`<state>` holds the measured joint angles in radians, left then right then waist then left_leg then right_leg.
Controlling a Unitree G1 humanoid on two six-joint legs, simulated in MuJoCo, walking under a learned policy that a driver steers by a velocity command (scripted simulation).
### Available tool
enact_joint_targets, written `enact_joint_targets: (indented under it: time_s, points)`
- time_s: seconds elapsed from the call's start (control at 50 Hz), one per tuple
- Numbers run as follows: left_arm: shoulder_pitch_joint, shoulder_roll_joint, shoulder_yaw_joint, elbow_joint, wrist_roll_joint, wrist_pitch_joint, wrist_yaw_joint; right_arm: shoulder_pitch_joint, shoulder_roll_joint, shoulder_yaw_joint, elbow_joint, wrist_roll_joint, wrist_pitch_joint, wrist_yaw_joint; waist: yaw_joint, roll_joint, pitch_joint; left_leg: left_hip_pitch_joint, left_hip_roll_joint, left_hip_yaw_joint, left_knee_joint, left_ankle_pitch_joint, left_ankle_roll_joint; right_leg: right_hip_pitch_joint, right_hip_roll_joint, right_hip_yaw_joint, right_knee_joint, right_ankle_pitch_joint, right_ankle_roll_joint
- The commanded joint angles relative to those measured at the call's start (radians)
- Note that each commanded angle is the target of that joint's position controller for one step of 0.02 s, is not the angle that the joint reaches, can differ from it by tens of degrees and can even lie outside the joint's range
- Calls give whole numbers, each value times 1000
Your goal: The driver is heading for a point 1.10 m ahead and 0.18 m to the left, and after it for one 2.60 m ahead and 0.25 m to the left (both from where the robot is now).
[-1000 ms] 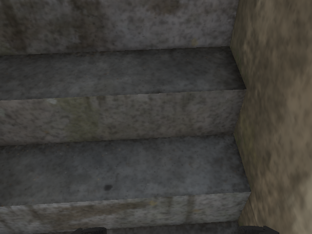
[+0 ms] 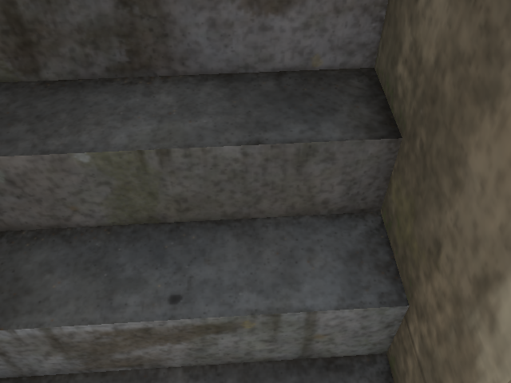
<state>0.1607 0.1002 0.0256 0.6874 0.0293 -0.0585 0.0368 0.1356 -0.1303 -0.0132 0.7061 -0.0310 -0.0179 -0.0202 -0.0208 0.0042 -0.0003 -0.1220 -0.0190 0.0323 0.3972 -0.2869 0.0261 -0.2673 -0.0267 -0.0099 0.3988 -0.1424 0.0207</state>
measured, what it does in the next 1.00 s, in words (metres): stands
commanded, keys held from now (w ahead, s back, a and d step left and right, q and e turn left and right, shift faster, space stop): w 0.46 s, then no key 0.54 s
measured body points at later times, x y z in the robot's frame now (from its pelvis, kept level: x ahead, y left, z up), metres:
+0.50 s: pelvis +0.00 +0.01 +0.00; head +0.01 +0.01 +0.45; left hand +0.19 +0.20 -0.09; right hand +0.20 -0.19 -0.08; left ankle -0.05 +0.10 -0.74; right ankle +0.04 -0.13 -0.74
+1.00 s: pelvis -0.01 +0.01 +0.00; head +0.01 +0.01 +0.45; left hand +0.14 +0.21 -0.11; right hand +0.16 -0.20 -0.11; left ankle -0.05 +0.10 -0.74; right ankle +0.04 -0.13 -0.74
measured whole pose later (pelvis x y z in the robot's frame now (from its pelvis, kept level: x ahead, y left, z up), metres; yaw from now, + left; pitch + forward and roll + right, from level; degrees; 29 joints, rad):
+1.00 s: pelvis -0.01 +0.01 +0.00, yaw +0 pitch +0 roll +0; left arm 0.22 0.10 0.04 0.68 0.03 -0.05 0.04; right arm 0.12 -0.13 -0.02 0.75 -0.03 -0.01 -0.02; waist -0.02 -0.01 0.01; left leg -0.13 -0.03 0.05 0.40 -0.28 0.04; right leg -0.27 -0.04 0.00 0.40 -0.13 0.04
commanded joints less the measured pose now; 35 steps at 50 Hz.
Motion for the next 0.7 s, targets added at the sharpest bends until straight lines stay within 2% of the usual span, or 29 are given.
enact_joint_targets:
  time_s: [0.02, 0.06, 0.28, 0.3, 0.32, 0.46, 0.54, 0.7]
  points:
    - [-62, 52, 8, -80, 6, -15, 1, -74, -47, -5, -84, -5, -17, -1, 2, -14, -72, -79, 111, -80, -106, 112, -2, 112, -86, 82, -62, 62, -25]
    - [-62, 54, 7, -77, 8, -16, 1, -76, -50, -3, -81, -6, -22, -1, 3, -12, -61, -82, 112, -80, -119, 112, 1, 115, -85, 82, -74, 58, -25]
    - [-63, 52, 1, -66, -1, -30, 2, -89, -53, 3, -74, 0, -41, 1, 5, -2, -88, -39, 119, -79, -132, 236, 5, 135, -83, 72, -82, 145, -27]
    - [-55, 36, -2, -70, -5, -24, -2, -106, -51, 4, -83, 5, -42, 3, 9, 0, -93, -51, 119, -69, -130, 263, -3, 154, -86, 73, -76, 179, -29]
    - [-53, 42, -2, -77, -8, -26, 1, -110, -52, 3, -81, 10, -41, 5, 4, -3, -104, -41, 117, -71, -132, 278, -5, 152, -87, 73, -70, 187, -27]
    - [-60, 42, -2, -103, -7, -28, 3, -138, -49, 6, -84, 8, -41, 6, 3, -6, -107, -25, 120, -69, -133, 300, -5, 137, -88, 71, -75, 190, -23]
    - [-31, 49, 4, -102, -7, -27, 4, -119, -58, -2, -70, 9, -36, 6, 2, -4, -108, -17, 120, -64, -107, 332, -6, 131, -89, 67, -48, 212, -24]
    - [-13, 52, 13, -103, -5, -17, 4, -114, -58, -11, -58, 7, -24, 7, 3, -7, -89, -45, 116, -65, -91, 275, -5, 119, -91, 71, -31, 183, -24]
